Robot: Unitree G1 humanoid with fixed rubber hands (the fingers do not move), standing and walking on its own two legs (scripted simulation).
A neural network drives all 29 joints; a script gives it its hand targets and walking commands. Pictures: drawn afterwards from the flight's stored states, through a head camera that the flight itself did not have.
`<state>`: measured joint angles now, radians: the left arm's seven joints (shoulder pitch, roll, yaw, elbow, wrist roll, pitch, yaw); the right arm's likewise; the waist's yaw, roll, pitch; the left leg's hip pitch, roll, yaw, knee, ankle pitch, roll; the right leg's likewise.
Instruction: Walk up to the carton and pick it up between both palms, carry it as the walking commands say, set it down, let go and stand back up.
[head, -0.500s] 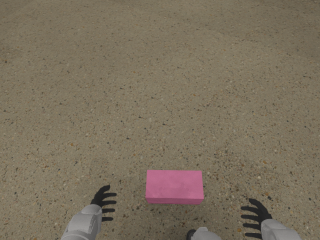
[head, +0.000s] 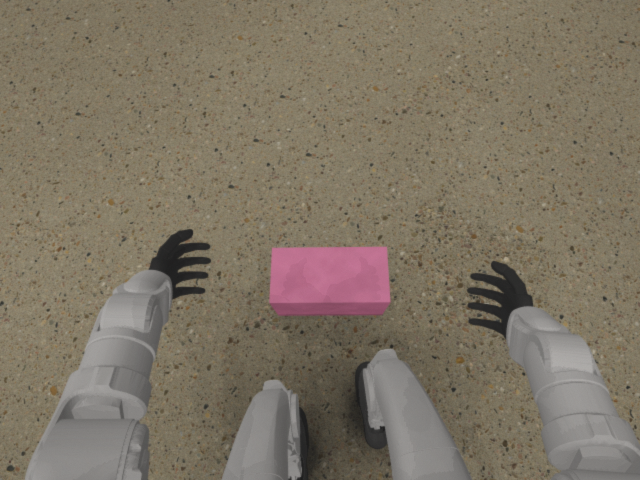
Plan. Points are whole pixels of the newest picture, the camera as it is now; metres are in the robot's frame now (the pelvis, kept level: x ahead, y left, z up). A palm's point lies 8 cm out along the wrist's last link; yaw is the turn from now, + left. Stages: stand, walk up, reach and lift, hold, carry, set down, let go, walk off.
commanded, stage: reach and lift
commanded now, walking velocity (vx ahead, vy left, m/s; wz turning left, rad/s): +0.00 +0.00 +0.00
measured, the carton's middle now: (329, 283) +0.48 -0.03 -0.59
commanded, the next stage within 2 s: none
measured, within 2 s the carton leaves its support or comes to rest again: neither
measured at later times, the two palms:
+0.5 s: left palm (171, 218) +0.50 +0.21 -0.13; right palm (473, 221) +0.43 -0.26 -0.14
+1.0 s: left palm (208, 243) +0.50 +0.19 -0.24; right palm (471, 249) +0.42 -0.28 -0.24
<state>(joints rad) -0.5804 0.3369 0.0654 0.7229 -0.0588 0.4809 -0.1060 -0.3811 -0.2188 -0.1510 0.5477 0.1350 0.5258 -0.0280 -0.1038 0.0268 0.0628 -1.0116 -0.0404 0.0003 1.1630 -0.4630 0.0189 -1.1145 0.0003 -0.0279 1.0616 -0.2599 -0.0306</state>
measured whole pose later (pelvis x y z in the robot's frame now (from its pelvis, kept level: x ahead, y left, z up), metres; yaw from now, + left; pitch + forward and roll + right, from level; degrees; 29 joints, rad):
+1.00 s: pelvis +0.01 +0.01 -0.12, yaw +2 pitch +43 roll -1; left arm -0.96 0.33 0.15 0.79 -0.09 0.19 0.02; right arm -0.82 -0.32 -0.40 0.77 0.17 0.12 0.07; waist -0.09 0.05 -0.02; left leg -1.77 -0.08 -0.01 1.58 -0.55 0.02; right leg -1.86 0.03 0.03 1.47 -0.37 0.03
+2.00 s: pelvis -0.03 +0.00 -0.32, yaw +5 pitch +31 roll -2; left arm -1.30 0.49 -0.07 0.97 -0.24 0.11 0.03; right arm -1.16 -0.46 -0.21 1.01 0.35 0.03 -0.04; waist -0.12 0.00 0.52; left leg -2.19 -0.09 0.01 2.31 -0.66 0.02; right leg -2.28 -0.06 -0.04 2.17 -0.43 -0.02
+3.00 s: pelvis -0.04 +0.00 -0.31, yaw +5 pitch +31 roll -2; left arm -1.46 0.41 -0.20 1.18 -0.30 0.03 0.10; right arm -1.33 -0.41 0.00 1.20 0.42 -0.03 -0.06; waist -0.15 0.02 0.52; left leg -2.18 -0.07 0.04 2.27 -0.63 0.05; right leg -2.25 -0.05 -0.01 2.14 -0.42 0.01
